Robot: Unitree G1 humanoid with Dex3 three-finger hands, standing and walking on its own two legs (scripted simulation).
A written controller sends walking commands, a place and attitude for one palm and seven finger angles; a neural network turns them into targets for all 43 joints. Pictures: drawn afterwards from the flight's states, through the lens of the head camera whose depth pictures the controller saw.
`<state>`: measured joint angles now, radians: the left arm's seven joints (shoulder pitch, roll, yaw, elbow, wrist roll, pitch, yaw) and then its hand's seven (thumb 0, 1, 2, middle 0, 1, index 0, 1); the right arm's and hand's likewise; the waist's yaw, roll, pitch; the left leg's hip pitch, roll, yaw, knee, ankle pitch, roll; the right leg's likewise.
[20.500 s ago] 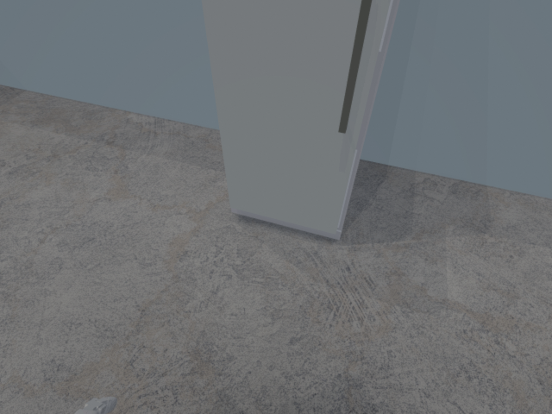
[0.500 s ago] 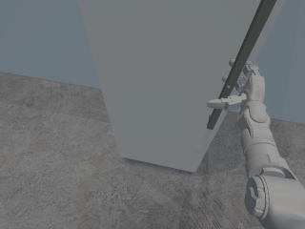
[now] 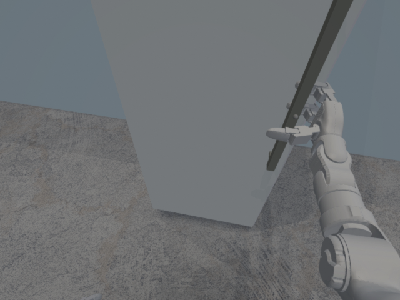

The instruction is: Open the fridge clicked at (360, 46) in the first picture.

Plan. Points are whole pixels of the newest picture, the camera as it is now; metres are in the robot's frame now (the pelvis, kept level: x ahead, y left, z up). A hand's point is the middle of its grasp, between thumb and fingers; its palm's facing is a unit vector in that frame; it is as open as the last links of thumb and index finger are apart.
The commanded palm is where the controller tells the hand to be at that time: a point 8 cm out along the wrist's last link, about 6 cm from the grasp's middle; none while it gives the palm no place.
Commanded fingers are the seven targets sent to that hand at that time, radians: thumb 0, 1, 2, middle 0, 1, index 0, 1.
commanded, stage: grip the handle and tug to test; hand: right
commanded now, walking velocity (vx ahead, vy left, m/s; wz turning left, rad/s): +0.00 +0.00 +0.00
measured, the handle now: (296, 99) +0.53 -0.13 +0.13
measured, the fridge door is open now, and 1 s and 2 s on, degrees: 0 0 15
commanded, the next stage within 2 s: pull the door a little, standing still in 1.22 s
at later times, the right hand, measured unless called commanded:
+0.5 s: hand (293, 114) +0.47 -0.12 +0.14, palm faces +0.04 +1.00 +0.02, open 6.6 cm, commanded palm +0.44 -0.17 +0.14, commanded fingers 0.00 -0.90 -0.90 0.45 1.40 0.45 1.40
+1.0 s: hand (289, 115) +0.47 -0.11 +0.14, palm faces +0.07 +1.00 +0.01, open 6.2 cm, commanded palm +0.42 -0.16 +0.14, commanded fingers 0.00 -0.90 -0.90 0.45 1.40 0.45 1.40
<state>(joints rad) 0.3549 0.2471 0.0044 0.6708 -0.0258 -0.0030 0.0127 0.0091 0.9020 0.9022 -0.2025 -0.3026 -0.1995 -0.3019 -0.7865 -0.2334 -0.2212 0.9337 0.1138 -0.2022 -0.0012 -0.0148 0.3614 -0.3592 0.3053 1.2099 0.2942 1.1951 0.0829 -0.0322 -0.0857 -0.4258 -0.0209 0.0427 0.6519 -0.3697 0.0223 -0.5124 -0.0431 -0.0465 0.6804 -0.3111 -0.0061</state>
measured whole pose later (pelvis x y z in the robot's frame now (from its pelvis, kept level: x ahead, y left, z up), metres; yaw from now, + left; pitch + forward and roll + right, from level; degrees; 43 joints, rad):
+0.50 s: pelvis +0.00 +0.00 +0.00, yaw +0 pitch +9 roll +1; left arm 0.39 0.25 0.01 0.69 -0.02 -0.01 0.01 0.01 0.90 0.90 -0.20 -0.30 -0.20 -0.30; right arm -0.85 -0.25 -0.23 1.02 0.11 -0.24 0.00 0.00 -0.57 -0.77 0.38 1.35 0.36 1.34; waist 0.10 -0.03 -0.08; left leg -0.47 -0.02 0.04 0.67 -0.37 0.02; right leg -0.56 -0.04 -0.05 0.71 -0.31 -0.01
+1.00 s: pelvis +0.00 +0.00 +0.00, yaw +1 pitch +9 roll +1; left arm 0.38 0.25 0.01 0.67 -0.02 -0.02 0.00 0.01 0.90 0.90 -0.20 -0.30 -0.20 -0.30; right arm -0.78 -0.23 -0.23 0.92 0.11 -0.21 -0.04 0.00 -0.68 -0.78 0.32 1.35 0.30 1.35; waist 0.10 -0.04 -0.09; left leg -0.45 -0.03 0.03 0.66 -0.37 0.02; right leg -0.53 -0.05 -0.06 0.69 -0.31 -0.01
